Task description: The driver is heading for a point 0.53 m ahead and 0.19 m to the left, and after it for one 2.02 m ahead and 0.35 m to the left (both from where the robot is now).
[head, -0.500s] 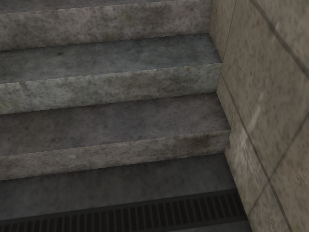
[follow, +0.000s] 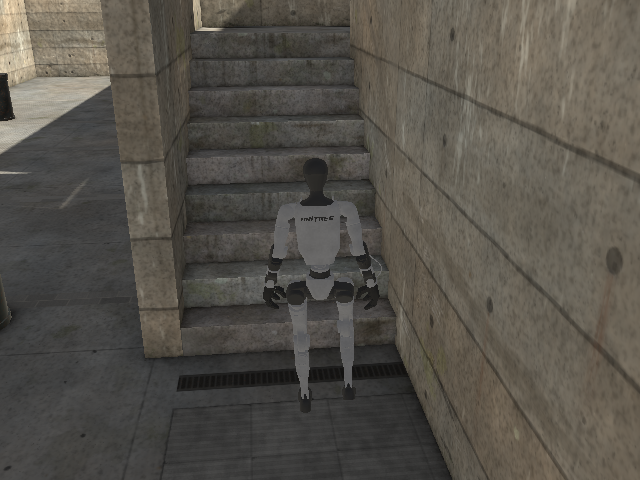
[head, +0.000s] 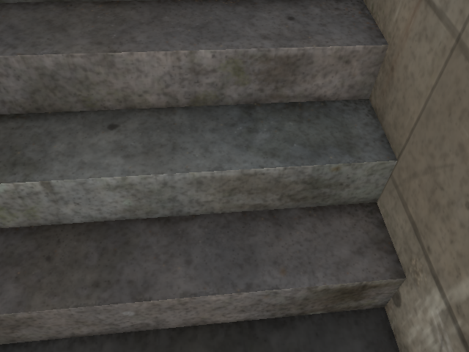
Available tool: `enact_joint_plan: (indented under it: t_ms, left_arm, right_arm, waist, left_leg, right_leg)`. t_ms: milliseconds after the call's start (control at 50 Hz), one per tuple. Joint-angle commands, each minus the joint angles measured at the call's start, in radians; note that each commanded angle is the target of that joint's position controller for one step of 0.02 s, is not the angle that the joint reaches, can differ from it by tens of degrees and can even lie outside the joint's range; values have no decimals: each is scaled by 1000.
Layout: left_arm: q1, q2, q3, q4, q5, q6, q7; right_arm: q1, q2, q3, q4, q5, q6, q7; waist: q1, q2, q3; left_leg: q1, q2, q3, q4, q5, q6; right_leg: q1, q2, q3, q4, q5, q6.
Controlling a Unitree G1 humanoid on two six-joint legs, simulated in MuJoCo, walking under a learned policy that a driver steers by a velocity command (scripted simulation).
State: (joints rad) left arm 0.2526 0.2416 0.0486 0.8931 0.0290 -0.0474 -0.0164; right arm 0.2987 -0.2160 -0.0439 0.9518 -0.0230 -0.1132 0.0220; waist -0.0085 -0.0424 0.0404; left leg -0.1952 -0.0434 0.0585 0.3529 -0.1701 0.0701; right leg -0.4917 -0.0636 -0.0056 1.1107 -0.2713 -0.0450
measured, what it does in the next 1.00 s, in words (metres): walks ahead, turning left: right foot, then left foot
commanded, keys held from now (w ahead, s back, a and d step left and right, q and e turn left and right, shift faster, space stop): w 0.22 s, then w+q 0.78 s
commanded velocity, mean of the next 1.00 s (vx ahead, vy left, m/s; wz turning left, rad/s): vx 0.50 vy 0.00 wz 0.33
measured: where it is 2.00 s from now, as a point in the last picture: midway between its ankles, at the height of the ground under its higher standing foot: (93, 179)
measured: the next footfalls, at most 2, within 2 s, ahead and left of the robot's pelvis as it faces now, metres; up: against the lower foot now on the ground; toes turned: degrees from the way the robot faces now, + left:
right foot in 0.30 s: +0.31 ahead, -0.08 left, +0.00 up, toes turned -3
left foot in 0.76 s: +0.38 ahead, +0.13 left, +0.00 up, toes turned +18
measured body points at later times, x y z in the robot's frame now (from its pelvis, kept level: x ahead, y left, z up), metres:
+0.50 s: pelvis +0.24 +0.00 +0.00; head +0.26 -0.02 +0.45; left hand +0.29 +0.27 -0.13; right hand +0.30 -0.25 -0.15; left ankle +0.21 +0.13 -0.67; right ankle +0.27 -0.08 -0.75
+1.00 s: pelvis +0.38 +0.08 -0.01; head +0.38 +0.10 +0.44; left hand +0.47 +0.33 -0.13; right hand +0.48 -0.17 -0.14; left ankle +0.34 +0.11 -0.75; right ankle +0.40 -0.04 -0.46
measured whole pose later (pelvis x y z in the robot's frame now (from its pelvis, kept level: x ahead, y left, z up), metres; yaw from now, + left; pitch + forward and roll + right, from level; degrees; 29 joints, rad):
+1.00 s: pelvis +0.38 +0.08 -0.01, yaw +22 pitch +3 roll +0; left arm 0.12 0.15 -0.02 0.73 0.05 -0.01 0.02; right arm 0.36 -0.23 -0.03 1.00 -0.03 -0.04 -0.02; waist -0.02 -0.04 -0.04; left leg -0.28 -0.13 -0.03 0.52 -0.29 0.12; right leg -0.95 -0.04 -0.04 2.05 -0.42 -0.04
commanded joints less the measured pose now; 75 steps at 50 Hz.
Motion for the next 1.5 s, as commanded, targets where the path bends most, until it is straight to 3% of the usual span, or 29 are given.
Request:
enact_joint_plan:
  t_ms: [20,180,280,300,320,340,380,420,480,560,600,660,720,760,780,800,820,860,920,1060,1180,1240,1280,1300,1320,1340,1380,1420,1500]
  left_arm:
    - [14,27,6,-45,12,17,-3]
    - [-258,9,-19,-120,-10,-7,8]
    - [-41,63,-2,-46,10,-53,34]
    - [101,111,13,-14,31,-67,43]
    - [191,236,47,-7,45,-71,42]
    - [177,227,58,12,22,-55,26]
    - [2,87,23,-21,-4,-49,14]
    - [-13,66,9,9,-10,-63,31]
    - [-4,98,9,35,-17,-78,46]
    - [19,91,1,38,-43,-83,59]
    - [3,94,6,20,-14,-79,58]
    - [8,108,6,9,-13,-81,47]
    - [-64,151,15,-20,-24,-69,42]
    - [-131,122,4,-62,-38,-45,38]
    - [-23,-16,-32,-86,-13,-44,48]
    - [65,1,-42,-83,10,-32,53]
    - [5,10,-42,-99,14,-27,52]
    - [-81,19,-42,-137,30,-21,44]
    - [-64,-11,-45,-168,25,23,36]
    - [-343,-98,-88,-366,25,40,32]
    - [-517,-103,-126,-544,35,55,47]
    - [-184,-73,-105,-414,5,52,59]
    - [40,7,-52,-327,-10,33,64]
    - [144,83,-22,-256,19,21,60]
    - [139,227,17,-236,28,39,93]
    - [22,138,13,-224,5,53,97]
    - [-71,-13,-14,-108,20,40,79]
    - [8,-119,-36,-5,33,5,61]
    - [23,-60,-25,53,12,-58,17]
  right_arm:
    - [47,-132,-26,-7,21,-34,-8]
    - [115,-139,-22,70,15,-24,-20]
    - [104,-125,-5,95,23,-13,-34]
    - [83,-116,4,77,28,-12,-35]
    - [192,-31,27,62,62,-9,-33]
    - [215,-95,7,94,48,4,-41]
    - [100,-105,-2,76,6,14,-31]
    - [34,-78,0,49,-20,28,-26]
    - [15,-35,6,31,-14,46,-11]
    - [-129,-15,5,-31,-4,50,0]
    - [-123,-2,10,-32,-5,85,-18]
    - [-171,-8,13,-73,-13,97,-25]
    - [14,-46,-14,-32,-23,86,-48]
    - [157,-117,-41,13,-28,60,-53]
    - [68,-263,-66,-8,-29,54,-55]
    - [129,-284,-72,-36,2,58,-46]
    - [74,-247,-65,-41,9,66,-42]
    - [-23,-157,-30,-46,6,76,-35]
    - [28,-131,-14,-16,-8,72,-42]
    - [210,-128,17,67,-12,52,-51]
    - [191,-218,2,79,17,62,-119]
    - [54,-195,-14,-16,21,83,-91]
    - [18,-257,-51,-49,32,52,-68]
    - [-46,-207,-51,-91,11,28,-50]
    - [-89,-62,-34,-178,-10,39,-17]
    - [-54,-80,-31,-180,-77,33,-2]
    - [-102,9,-2,-228,-62,52,-1]
    - [-94,86,31,-267,-43,80,-9]
    - [-193,88,55,-357,-24,92,-21]
  waist:
    - [27,107,-34]
    - [-38,116,24]
    - [62,93,-92]
    - [125,43,-172]
    - [96,-141,-278]
    - [80,-181,-268]
    - [26,-30,-102]
    - [-3,3,-9]
    - [-31,-3,-44]
    - [4,-55,-20]
    - [-7,-77,-53]
    - [-10,-95,-68]
    - [-98,-54,-175]
    - [-179,68,-156]
    - [-7,325,-80]
    - [-30,191,-274]
    - [-13,118,-184]
    - [26,68,-50]
    - [18,88,-89]
    - [-59,118,24]
    - [-71,53,39]
    - [80,126,-207]
    - [205,217,-413]
    - [232,45,-431]
    - [166,-405,-476]
    - [94,-225,-389]
    - [-9,-3,17]
    - [-54,42,64]
    - [-101,30,81]
  left_leg:
    - [118,261,-194,-177,413,120]
    - [184,221,-107,-196,528,116]
    - [231,190,-112,131,842,93]
    - [96,158,-111,318,667,75]
    - [-176,27,-55,621,177,32]
    - [-323,-60,-60,828,-364,28]
    - [-357,63,-130,839,-248,34]
    - [-320,104,-118,774,-160,20]
    - [-307,103,-73,739,-71,-2]
    - [-363,103,-35,511,55,-20]
    - [-248,79,44,551,37,-22]
    - [-189,71,51,485,-14,3]
    - [-30,-17,115,337,-31,39]
    - [209,12,-24,68,156,72]
    - [250,283,-397,111,931,122]
    - [250,416,-556,8,891,307]
    - [152,403,-542,-40,553,347]
    - [43,287,-455,-32,305,271]
    - [14,189,-369,13,294,218]
    - [134,217,-520,-65,-240,198]
    - [66,228,-527,-320,273,224]
    - [-52,138,-219,-57,1522,145]
    - [56,154,-258,307,1710,150]
    - [-117,64,-284,632,1239,130]
    - [-451,-184,-283,1130,0,39]
    - [-559,-107,-327,1399,-36,48]
    - [-751,-55,-265,1504,-41,60]
    - [-845,-75,-268,1686,-87,62]
    - [-938,-18,-160,1569,-8,23]
  right_leg:
    - [-92,-28,4,-71,63,27]
    - [-7,26,-77,-542,249,25]
    - [272,76,-82,-678,170,-68]
    - [480,-33,27,-698,187,-106]
    - [725,-296,358,-719,250,-217]
    - [690,-382,538,-829,258,-297]
    - [473,-291,298,-890,131,-225]
    - [340,-240,155,-955,241,-170]
    - [317,-217,-5,-935,513,-160]
    - [333,-191,-78,-971,280,-120]
    - [249,-181,-147,-908,291,-110]
    - [259,-224,-167,-811,528,-104]
    - [334,-207,-226,-462,904,-73]
    - [66,-122,-212,17,420,-12]
    - [-235,9,-172,351,-197,52]
    - [-196,19,-12,452,-182,71]
    - [-254,8,-5,539,-144,87]
    - [-397,-13,-14,648,-122,66]
    - [-478,24,-40,869,-75,25]
    - [-1006,15,-44,1177,-287,-7]
    - [-778,5,-100,716,-358,29]
    - [-40,106,-159,341,-292,-30]
    - [242,142,-76,-10,-261,-29]
    - [418,39,248,-266,-288,-88]
    - [467,-307,959,-737,-240,-203]
    - [359,-303,1053,-765,-540,-254]
    - [33,-226,735,-666,-780,-214]
    - [-25,-169,523,-647,-518,-151]
    - [-5,-103,230,-752,-119,-110]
